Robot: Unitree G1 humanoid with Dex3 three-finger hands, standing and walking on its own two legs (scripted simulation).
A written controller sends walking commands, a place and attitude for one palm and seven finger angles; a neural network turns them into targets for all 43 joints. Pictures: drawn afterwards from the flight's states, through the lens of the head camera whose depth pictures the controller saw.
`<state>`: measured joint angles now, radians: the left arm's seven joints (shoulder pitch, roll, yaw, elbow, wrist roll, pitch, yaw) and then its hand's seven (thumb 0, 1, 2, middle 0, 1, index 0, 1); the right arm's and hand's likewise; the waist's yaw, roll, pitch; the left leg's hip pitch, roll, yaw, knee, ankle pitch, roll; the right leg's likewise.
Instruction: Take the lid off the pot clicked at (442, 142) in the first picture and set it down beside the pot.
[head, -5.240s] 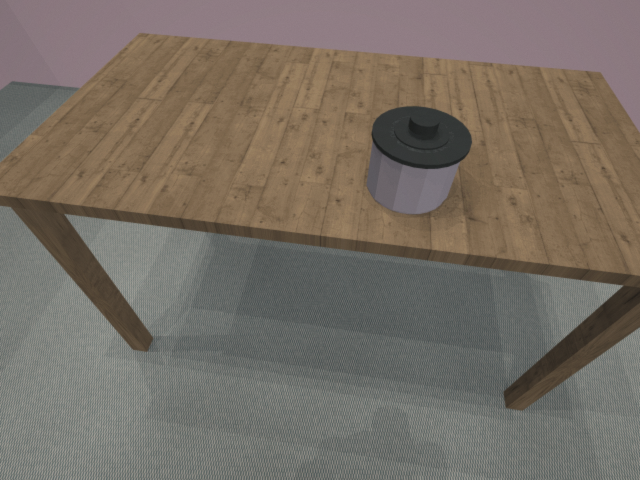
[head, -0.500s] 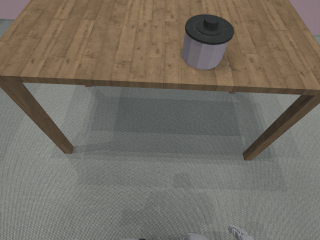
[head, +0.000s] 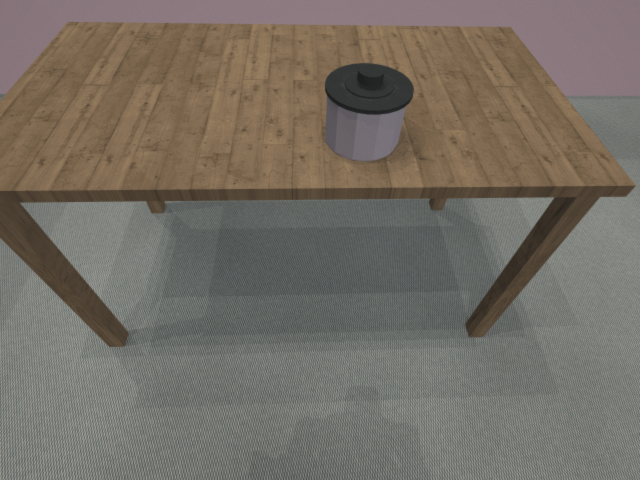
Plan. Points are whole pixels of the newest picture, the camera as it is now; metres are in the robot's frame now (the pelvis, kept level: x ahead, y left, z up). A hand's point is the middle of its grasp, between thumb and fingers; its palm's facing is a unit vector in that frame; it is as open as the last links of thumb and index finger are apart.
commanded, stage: look again from close up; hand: left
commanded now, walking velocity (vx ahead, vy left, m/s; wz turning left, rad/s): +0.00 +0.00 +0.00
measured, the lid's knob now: (370, 74) +0.76 -0.06 +0.11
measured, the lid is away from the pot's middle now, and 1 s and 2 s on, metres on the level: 0.00 0.00 0.00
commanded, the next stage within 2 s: shuffle to correct the standing spot in 0.30 s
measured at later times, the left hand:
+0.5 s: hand out of the picture +0.00 +0.17 -0.18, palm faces +0.04 -0.98 -0.18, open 7.3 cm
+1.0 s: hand out of the picture +0.02 +0.08 -0.17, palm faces +0.16 -0.98 -0.14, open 7.3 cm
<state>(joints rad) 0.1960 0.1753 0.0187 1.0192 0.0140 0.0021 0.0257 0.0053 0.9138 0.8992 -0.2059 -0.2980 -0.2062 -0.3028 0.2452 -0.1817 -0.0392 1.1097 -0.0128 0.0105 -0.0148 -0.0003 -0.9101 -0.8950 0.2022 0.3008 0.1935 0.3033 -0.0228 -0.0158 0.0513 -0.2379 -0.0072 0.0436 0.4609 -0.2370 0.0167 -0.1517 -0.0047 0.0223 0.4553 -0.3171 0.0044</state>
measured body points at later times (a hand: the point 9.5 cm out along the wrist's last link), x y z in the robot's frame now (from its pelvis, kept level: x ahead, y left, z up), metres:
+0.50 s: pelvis +0.00 +0.00 +0.00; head +0.02 +0.01 +0.45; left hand +0.00 +0.22 -0.16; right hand +0.01 -0.23 -0.16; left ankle +0.00 +0.11 -0.74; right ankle -0.05 -0.12 -0.74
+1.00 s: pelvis +0.12 -0.05 -0.01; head +0.16 -0.04 +0.44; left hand +0.02 +0.13 -0.16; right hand +0.20 -0.28 -0.16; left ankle +0.16 +0.06 -0.71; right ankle -0.01 -0.12 -0.74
